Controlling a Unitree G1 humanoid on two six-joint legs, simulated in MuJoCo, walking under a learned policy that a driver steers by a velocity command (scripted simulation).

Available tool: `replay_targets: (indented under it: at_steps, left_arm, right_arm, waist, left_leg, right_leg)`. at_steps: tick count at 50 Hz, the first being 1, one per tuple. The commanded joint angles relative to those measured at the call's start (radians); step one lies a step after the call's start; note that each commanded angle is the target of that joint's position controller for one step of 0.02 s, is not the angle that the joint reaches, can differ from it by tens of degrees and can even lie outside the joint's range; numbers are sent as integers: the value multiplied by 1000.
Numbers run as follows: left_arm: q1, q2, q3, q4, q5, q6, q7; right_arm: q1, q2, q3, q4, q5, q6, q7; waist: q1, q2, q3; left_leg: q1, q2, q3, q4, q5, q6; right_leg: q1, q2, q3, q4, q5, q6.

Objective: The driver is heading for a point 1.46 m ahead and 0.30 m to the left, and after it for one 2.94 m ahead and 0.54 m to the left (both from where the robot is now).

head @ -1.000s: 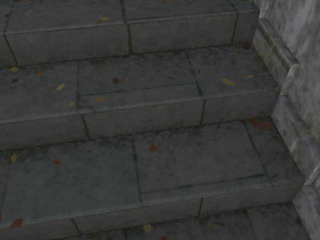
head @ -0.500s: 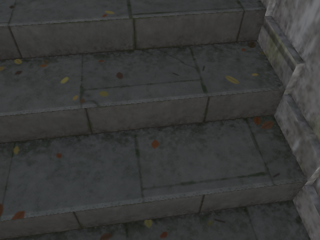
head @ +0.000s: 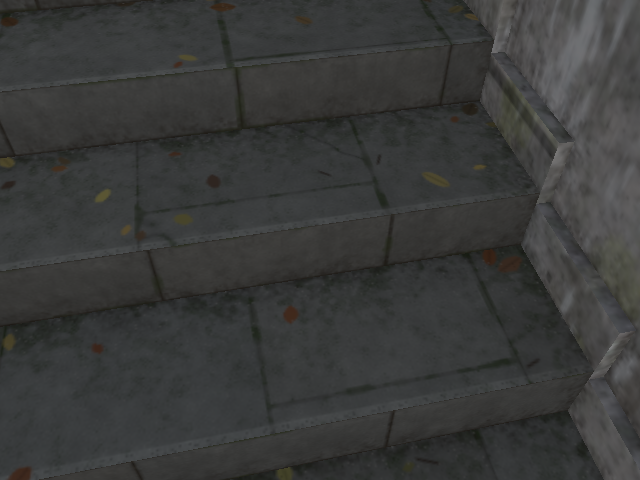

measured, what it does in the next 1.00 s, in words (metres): climbs, turning left: right foot 0.15 m higher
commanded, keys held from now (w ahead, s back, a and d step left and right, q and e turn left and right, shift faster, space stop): w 0.20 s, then w+q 0.80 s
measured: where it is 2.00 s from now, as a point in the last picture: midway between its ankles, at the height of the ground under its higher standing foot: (236, 99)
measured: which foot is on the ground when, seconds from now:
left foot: down 0.00-0.38, up 0.40-1.00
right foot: up 0.00-0.30, down 0.32-1.00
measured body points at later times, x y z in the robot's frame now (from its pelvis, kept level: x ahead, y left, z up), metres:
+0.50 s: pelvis +0.22 -0.16 +0.05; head +0.24 -0.17 +0.50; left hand +0.32 +0.07 -0.08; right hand +0.26 -0.40 -0.11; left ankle +0.10 +0.02 -0.49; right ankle +0.28 -0.24 -0.59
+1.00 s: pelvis +0.47 -0.14 +0.15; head +0.49 -0.16 +0.60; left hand +0.25 -0.08 +0.02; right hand +0.76 -0.21 +0.05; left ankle +0.59 +0.02 -0.36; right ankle +0.28 -0.25 -0.58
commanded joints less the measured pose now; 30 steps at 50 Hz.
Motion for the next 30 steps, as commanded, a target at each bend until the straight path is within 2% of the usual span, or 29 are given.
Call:
replay_targets:
  at_steps: [1, 2, 3, 4, 5, 6, 8, 9, 10, 11, 12, 13, 14, 15, 16, 17, 18, 19, 20, 21, 22, 23, 24, 25, 26, 27, 28, 29, 30]
  left_arm:
    - [-217, 20, 11, -140, 5, -45, 10]
    - [-235, -3, 0, -150, 11, -44, -7]
    - [-221, -5, -1, -143, 17, -39, -22]
    - [-244, -34, -18, -147, 25, -29, -42]
    - [-246, -68, -35, -146, 20, -18, -57]
    - [-260, -82, -51, -157, 18, -8, -74]
    - [-338, -97, -84, -190, 12, -2, -78]
    - [-399, -39, -41, -280, -21, -15, -13]
    - [-494, -64, -101, -249, 12, -6, -40]
    - [-466, -106, -111, -267, 9, -5, -50]
    - [-476, -90, -120, -273, 13, -1, -63]
    - [-527, -46, -116, -275, 1, 11, -66]
    - [-580, -45, -128, -296, 7, 17, -88]
    - [-567, -42, -122, -271, 17, 34, -87]
    - [-435, 8, -102, -183, 4, 1, -99]
    - [-318, 49, -83, -129, -44, -35, -84]
    - [-125, 61, -85, -76, -34, -34, -76]
    - [139, 132, -65, 20, -10, -19, -65]
    - [388, 269, -13, 131, 38, -12, -52]
    - [418, 300, 3, 190, 20, -52, -50]
    - [257, 251, 15, 190, -10, -86, -40]
    - [89, 177, 9, 156, -28, -101, -36]
    - [-47, 31, -26, 136, -40, -95, -56]
    - [-109, -59, -42, 145, -31, -85, -63]
    - [-157, -119, -56, 135, -32, -80, -68]
    - [-125, -130, -58, 152, -7, -81, -72]
    - [-95, -96, -48, 164, 12, -79, -63]
    - [-52, -53, -34, 176, 17, -63, -72]
    - [-8, -70, -45, 190, 36, -62, -72]
  right_arm:
    - [84, -39, 10, -9, -21, -34, -40]
    - [118, -24, 21, 19, -27, -33, -35]
    - [110, -8, 37, 32, -45, -34, -34]
    - [149, -29, 41, 73, -37, -24, -35]
    - [200, -28, 47, 102, -32, -17, -39]
    - [288, -33, 53, 149, -40, -14, -40]
    - [335, -17, 63, 206, -60, -27, -38]
    - [249, -162, 0, 125, 46, -83, -36]
    - [298, -10, 63, 229, -40, -64, -42]
    - [284, 3, 72, 233, -56, -59, -34]
    - [177, -41, 58, 197, -52, -50, -28]
    - [78, -52, 60, 153, -49, -37, 7]
    - [101, -155, 37, 163, 25, -44, 38]
    - [75, -186, 29, 162, 44, -46, 52]
    - [77, -178, 32, 137, 64, -54, 48]
    - [178, -225, 13, 172, 49, -75, 47]
    - [261, -198, 12, 225, -4, -80, 60]
    - [297, -44, 46, 199, -20, -71, 81]
    - [241, -46, 6, 186, 45, -60, 97]
    - [153, -24, -10, 150, 63, -62, 98]
    - [83, 40, -3, 142, 54, -75, 81]
    - [43, 49, -2, 147, 45, -67, 64]
    - [-14, 14, -9, 137, 48, -48, 47]
    - [-3, 32, 1, 139, 50, -21, 53]
    - [12, 61, 11, 143, 51, 2, 57]
    - [-13, 50, 12, 126, 57, 21, 56]
    - [-50, 43, 16, 99, 77, 31, 62]
    - [-74, 49, 23, 102, 94, 33, 70]
    - [-66, 43, 31, 99, 105, 44, 74]
  waist:
    - [-54, 143, 60]
    - [-57, 108, 55]
    - [-29, 20, 95]
    - [-28, 8, 103]
    - [-24, 30, 80]
    - [-48, 100, 74]
    - [-59, 93, 93]
    - [-6, 58, 221]
    - [-81, 89, 3]
    - [-20, 111, 78]
    - [8, 18, 70]
    - [35, 17, 73]
    - [60, 123, 77]
    - [92, 122, 59]
    - [86, 152, 28]
    - [110, 131, -116]
    - [192, 36, -286]
    - [241, -201, -491]
    - [264, -238, -444]
    - [225, -291, -275]
    - [191, -318, -94]
    - [125, -238, -62]
    - [68, -141, -76]
    - [21, -74, -80]
    - [-20, -58, -76]
    - [-26, -38, -52]
    - [-9, -67, -50]
    - [9, -77, -19]
    - [10, -62, 31]
  left_leg:
    - [201, 374, -486, -326, -199, 239]
    - [227, 333, -397, -297, -132, 213]
    - [233, 291, -333, -302, -78, 181]
    - [268, 293, -312, -316, -1, 186]
    - [289, 294, -283, -335, 60, 185]
    - [272, 289, -258, -346, 127, 204]
    - [321, 322, -278, -344, 175, 203]
    - [233, 333, -229, -413, 158, 131]
    - [310, 284, -213, -371, 164, 144]
    - [316, 302, -216, -374, 171, 114]
    - [158, 261, -156, -421, 91, 100]
    - [-174, 253, -124, -530, 15, 101]
    - [-280, 296, -160, -581, 44, 121]
    - [-151, 315, -151, -548, 176, 128]
    - [-33, 308, -104, -431, 455, 114]
    - [-50, 246, -57, -223, 1070, 75]
    - [-279, 153, -98, 88, 1120, 19]
    - [-515, 52, -162, 384, 424, -16]
    - [-595, -38, -291, 771, 248, 2]
    - [-707, -40, -365, 1058, 323, 26]
    - [-793, 4, -341, 1227, 309, 34]
    - [-762, 27, -313, 1318, 341, 34]
    - [-745, 36, -282, 1447, 371, 27]
    - [-756, 48, -256, 1422, 403, 46]
    - [-769, 54, -263, 1396, 397, 61]
    - [-820, 57, -250, 1389, 421, 70]
    - [-881, 59, -255, 1490, 344, 82]
    - [-945, 66, -252, 1553, 308, 83]
    - [-1054, 57, -280, 1590, 344, 100]
  right_leg:
    - [-555, -4, 87, 745, -35, -76]
    - [-646, 13, 70, 874, -47, -113]
    - [-701, -15, 86, 747, 25, -127]
    - [-761, -58, 18, 721, 4, -124]
    - [-782, -92, -25, 735, 3, -118]
    - [-802, -104, -88, 880, -40, -130]
    - [-1003, -150, -46, 1033, -55, -169]
    - [-951, -162, -100, 894, -143, -66]
    - [-956, -190, -29, 941, -111, -176]
    - [-1005, -220, 1, 820, -46, -213]
    - [-842, -231, -42, 576, -2, -228]
    - [-507, -204, -69, 450, 23, -208]
    - [-342, -138, -91, 400, -322, -104]
    - [-384, -117, -156, 307, -322, -84]
    - [-333, -56, -235, 295, -234, -94]
    - [-106, -17, -163, 236, -40, -122]
    - [291, -96, 74, 151, 148, -172]
    - [699, -324, 485, -111, 395, -267]
    - [603, -430, 785, -373, 354, -227]
    - [446, -410, 738, -432, 43, -125]
    - [208, -374, 543, -411, -176, -141]
    - [68, -361, 412, -376, -135, -183]
    - [-11, -409, 414, -426, -28, -200]
    - [-44, -411, 347, -453, 22, -173]
    - [-62, -398, 277, -495, 95, -149]
    - [-43, -387, 210, -511, 168, -132]
    - [-28, -425, 181, -544, 170, -164]
    - [-28, -434, 120, -596, 177, -170]
    - [11, -411, 77, -623, 119, -167]
Keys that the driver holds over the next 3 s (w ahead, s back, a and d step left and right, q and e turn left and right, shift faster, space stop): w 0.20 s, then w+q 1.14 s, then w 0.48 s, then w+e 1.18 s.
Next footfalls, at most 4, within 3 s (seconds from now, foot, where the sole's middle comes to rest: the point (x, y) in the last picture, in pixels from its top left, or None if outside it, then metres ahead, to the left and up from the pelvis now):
0.32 right None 0.32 -0.25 -0.62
1.06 left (318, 366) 0.62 0.01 -0.47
1.46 right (352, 166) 0.98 -0.08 -0.32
1.98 left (93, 78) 1.08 0.42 -0.17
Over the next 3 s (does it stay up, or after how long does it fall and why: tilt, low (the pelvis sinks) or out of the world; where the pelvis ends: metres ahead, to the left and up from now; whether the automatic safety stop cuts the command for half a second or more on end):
stays up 1.37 0.51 0.66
